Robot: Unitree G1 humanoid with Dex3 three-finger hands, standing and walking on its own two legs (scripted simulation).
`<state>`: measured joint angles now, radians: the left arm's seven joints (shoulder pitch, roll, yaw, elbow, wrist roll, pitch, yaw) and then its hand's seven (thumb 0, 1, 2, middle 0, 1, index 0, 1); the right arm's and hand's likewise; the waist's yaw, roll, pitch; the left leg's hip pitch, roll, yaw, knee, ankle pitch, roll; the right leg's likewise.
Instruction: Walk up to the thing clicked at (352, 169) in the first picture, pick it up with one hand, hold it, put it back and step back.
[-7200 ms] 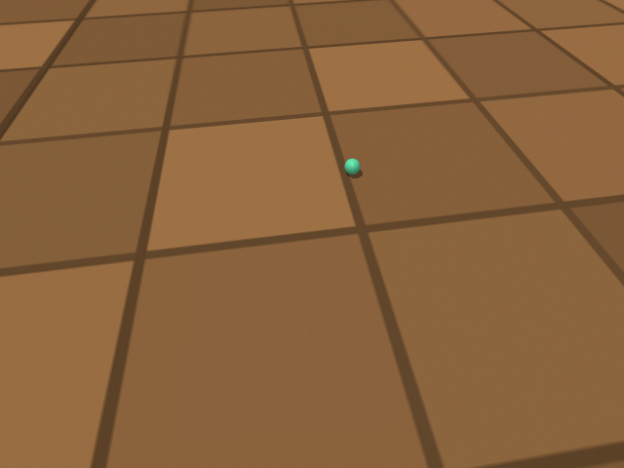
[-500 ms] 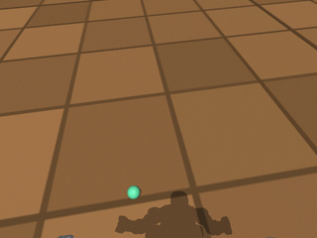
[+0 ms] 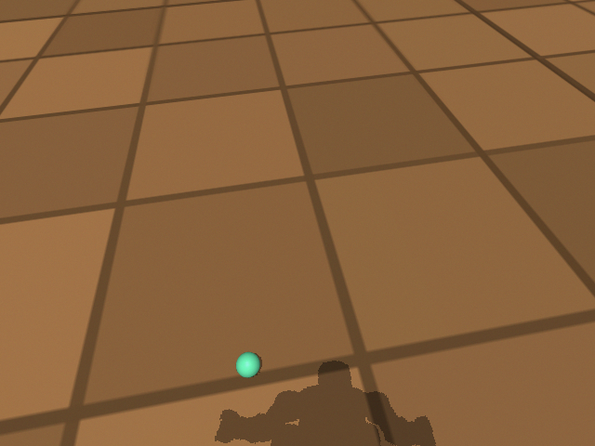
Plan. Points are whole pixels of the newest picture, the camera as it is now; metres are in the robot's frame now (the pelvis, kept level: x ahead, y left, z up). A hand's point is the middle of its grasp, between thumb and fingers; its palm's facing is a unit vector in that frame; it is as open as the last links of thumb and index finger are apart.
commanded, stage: walk up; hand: left
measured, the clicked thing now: (248, 364) +0.48 +0.22 -0.74
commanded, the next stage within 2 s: stand in 0.02 s
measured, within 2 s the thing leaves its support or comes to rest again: neither
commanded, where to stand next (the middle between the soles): +0.09 -0.01 m, yaw -1 degrees
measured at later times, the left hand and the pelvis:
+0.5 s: hand out of the picture +0.07 +0.24 -0.15, palm faces -0.02 -0.94 -0.34, open 7.4 cm; pelvis -0.01 -0.02 +0.00, yaw +0 degrees
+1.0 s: hand out of the picture +0.07 +0.23 -0.15, palm faces -0.03 -0.94 -0.35, open 7.4 cm; pelvis -0.01 -0.02 +0.00, yaw +0 degrees
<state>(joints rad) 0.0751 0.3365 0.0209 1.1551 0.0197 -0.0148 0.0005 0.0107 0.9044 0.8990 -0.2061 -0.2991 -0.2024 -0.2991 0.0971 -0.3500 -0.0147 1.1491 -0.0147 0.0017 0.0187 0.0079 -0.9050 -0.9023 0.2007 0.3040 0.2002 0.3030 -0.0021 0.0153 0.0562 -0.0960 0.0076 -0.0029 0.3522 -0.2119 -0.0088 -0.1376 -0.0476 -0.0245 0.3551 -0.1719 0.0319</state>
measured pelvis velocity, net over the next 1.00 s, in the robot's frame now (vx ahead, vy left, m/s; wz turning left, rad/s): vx -0.01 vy -0.02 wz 0.00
